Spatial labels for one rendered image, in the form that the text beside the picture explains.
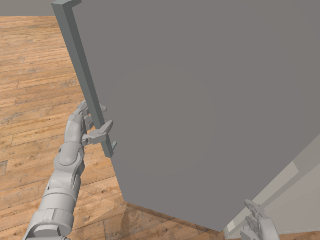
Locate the fridge door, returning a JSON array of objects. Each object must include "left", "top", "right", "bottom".
[{"left": 65, "top": 0, "right": 320, "bottom": 232}]

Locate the robot right hand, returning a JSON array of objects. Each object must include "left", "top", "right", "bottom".
[{"left": 240, "top": 199, "right": 281, "bottom": 240}]

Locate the robot left hand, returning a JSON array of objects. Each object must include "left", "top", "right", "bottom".
[{"left": 64, "top": 100, "right": 114, "bottom": 148}]

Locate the handle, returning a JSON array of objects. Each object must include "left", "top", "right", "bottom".
[{"left": 51, "top": 0, "right": 117, "bottom": 158}]

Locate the left robot forearm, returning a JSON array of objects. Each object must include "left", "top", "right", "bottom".
[{"left": 22, "top": 142, "right": 85, "bottom": 240}]

